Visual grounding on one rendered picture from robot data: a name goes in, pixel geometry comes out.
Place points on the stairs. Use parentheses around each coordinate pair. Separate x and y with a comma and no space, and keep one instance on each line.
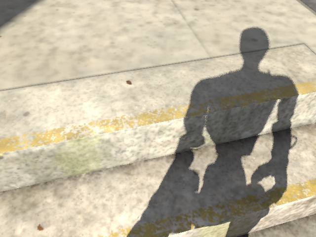
(243,172)

